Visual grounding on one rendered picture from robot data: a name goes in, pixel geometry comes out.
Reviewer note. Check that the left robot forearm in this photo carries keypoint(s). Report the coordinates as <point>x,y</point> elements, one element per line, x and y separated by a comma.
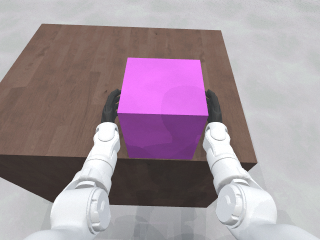
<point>99,165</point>

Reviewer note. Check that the pedestal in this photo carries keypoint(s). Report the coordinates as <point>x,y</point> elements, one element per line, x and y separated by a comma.
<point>52,100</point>

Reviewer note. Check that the right robot forearm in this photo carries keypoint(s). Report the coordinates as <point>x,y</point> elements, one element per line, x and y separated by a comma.
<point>223,163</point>

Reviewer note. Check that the left robot upper arm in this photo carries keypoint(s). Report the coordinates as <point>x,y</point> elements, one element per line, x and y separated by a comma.
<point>77,214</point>

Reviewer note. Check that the carton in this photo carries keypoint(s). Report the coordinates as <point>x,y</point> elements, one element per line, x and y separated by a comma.
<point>162,107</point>

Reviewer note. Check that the right robot upper arm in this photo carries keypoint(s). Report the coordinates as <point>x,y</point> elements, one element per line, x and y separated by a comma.
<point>250,214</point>

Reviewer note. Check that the right robot hand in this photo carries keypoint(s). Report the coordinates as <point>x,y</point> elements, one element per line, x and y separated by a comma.
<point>213,107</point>

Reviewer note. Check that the left robot hand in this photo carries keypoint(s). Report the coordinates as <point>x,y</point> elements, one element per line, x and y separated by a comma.
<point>109,112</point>

